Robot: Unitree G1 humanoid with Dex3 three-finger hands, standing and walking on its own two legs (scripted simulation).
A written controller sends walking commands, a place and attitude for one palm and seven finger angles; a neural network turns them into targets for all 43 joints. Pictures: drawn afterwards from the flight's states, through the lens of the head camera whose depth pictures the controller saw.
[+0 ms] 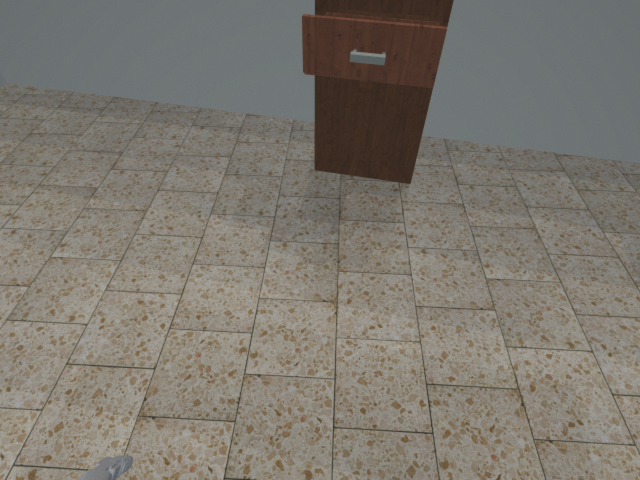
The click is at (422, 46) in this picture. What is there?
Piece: drawer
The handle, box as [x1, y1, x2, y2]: [350, 49, 385, 64]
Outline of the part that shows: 350,53 350,61 375,64 384,63 385,52 381,54 357,52 356,49 354,49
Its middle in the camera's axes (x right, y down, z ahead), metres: +0.15 -0.59 +1.24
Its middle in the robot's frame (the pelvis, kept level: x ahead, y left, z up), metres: +1.33 -0.08 -0.03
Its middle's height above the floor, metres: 0.74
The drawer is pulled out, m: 0.30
